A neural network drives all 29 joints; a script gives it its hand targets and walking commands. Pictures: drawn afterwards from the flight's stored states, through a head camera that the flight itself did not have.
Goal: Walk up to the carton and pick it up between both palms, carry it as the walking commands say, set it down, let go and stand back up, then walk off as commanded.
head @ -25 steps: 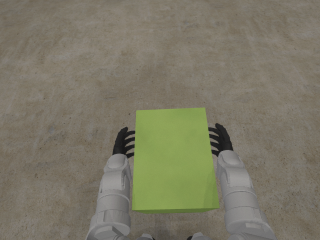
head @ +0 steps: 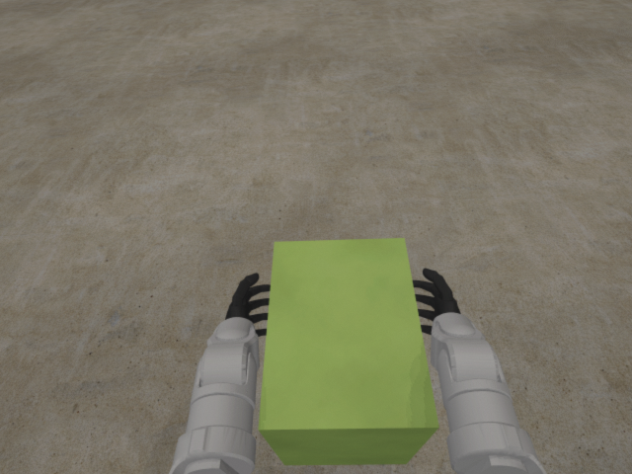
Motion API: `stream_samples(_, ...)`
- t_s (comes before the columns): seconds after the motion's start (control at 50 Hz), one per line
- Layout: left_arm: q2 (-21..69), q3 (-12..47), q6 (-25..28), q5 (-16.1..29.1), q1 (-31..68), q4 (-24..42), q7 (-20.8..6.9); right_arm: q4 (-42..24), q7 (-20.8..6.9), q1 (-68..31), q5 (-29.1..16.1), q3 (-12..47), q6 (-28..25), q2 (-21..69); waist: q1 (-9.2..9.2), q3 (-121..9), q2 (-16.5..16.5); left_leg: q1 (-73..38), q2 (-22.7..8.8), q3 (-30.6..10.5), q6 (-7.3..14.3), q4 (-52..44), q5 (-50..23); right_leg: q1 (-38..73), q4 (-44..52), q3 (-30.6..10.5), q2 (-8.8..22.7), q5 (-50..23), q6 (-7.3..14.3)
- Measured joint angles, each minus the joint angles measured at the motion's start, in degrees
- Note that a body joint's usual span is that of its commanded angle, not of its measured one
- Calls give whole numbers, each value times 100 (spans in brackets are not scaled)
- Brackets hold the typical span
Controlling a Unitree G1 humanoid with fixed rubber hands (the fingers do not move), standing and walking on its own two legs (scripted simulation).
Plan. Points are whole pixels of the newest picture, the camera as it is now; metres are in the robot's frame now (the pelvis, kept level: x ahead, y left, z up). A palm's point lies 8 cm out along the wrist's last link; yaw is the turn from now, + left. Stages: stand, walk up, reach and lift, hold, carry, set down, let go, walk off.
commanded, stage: reach and lift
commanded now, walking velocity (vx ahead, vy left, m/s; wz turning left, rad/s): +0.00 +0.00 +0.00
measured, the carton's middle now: (342, 356) +0.31 +0.00 -0.05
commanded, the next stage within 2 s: hold in 1.32 s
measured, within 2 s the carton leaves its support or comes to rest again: neither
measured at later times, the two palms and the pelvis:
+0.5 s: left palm (237, 325) +0.29 +0.13 +0.06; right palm (458, 321) +0.29 -0.14 +0.06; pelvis -0.01 +0.00 +0.00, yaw +0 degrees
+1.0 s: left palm (234, 322) +0.30 +0.14 +0.06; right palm (454, 320) +0.30 -0.14 +0.06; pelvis +0.00 +0.00 +0.00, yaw +0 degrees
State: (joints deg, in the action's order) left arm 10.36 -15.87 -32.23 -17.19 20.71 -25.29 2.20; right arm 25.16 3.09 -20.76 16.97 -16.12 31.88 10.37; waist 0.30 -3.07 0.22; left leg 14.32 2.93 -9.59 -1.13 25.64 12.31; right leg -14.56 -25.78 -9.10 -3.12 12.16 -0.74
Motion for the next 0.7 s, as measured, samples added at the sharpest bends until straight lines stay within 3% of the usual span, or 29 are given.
stream_samples(0.32, 11, 42, -927, -3, 42, 358, -42, -329, -41, -61, 40, 66, 924, 19, 2, 125, -6, -833, -65, 26, -12, -176, -20, 831, 178, 37, -14, -34, 41)
stream_samples(0.7, 54, -65, -1053, -101, 156, 365, -83, -336, -81, -160, 128, -26, 1040, 55, -22, 259, -12, -918, -56, 92, 13, -152, -18, 924, 173, 58, 21, -36, 18)
